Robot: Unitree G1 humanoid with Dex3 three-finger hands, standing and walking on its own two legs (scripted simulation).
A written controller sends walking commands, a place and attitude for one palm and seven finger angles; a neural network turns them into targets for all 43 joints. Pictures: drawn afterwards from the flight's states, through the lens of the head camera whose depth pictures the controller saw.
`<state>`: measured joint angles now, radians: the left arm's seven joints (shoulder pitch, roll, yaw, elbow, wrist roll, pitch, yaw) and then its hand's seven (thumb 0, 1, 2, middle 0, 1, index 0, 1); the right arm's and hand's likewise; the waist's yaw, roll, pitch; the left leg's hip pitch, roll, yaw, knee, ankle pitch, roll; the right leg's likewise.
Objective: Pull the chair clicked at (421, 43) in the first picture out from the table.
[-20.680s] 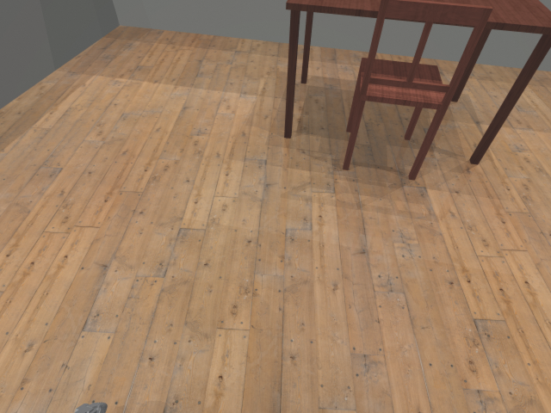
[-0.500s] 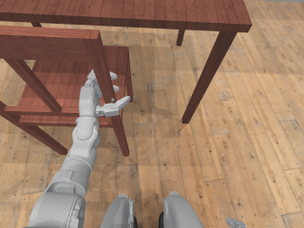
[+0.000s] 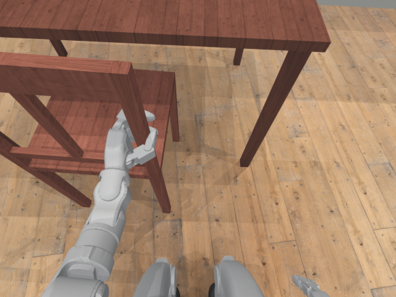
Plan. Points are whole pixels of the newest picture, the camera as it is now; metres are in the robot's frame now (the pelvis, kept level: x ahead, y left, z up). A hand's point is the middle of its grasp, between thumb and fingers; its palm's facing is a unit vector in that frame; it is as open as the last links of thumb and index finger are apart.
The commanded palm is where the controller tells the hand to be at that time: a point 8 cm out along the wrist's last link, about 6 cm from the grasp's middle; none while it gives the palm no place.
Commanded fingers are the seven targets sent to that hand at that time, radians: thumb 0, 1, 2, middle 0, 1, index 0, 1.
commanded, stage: hook a spindle and tug to test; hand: left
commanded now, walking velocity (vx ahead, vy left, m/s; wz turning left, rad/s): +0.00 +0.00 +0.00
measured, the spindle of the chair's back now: (54, 128) +0.46 +0.30 +0.01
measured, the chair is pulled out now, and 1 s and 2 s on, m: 0.01 0.07 0.16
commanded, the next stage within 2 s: step backward, pulling the chair out in 0.28 s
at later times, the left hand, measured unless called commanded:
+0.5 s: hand (147, 155) +0.38 +0.09 +0.03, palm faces -0.05 -0.99 -0.09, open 6.1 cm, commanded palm +0.36 +0.15 +0.02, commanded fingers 0.00 0.90 0.90 -0.50 -1.45 -0.50 -1.45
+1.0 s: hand (146, 172) +0.34 +0.09 +0.04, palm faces -0.14 -0.98 -0.11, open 5.9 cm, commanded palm +0.33 +0.15 +0.04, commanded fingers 0.00 0.90 0.90 -0.50 -1.45 -0.50 -1.45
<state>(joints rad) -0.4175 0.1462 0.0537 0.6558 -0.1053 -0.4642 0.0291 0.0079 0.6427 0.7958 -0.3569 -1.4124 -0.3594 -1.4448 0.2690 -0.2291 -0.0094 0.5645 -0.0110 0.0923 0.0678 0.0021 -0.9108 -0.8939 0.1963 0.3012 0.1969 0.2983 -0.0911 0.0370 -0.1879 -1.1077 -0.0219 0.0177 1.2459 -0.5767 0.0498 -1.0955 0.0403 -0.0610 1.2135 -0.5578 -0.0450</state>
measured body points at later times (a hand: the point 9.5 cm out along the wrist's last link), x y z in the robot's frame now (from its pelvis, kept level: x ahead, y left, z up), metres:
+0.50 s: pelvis -0.01 +0.00 +0.03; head +0.11 +0.00 +0.47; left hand +0.38 +0.15 +0.03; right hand +0.10 -0.24 -0.09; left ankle +0.00 +0.09 -0.63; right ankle +0.00 -0.10 -0.63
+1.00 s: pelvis -0.01 +0.01 +0.10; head +0.08 +0.00 +0.54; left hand +0.35 +0.15 +0.05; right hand +0.04 -0.24 -0.03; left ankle +0.00 +0.09 -0.63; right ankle +0.00 -0.09 -0.63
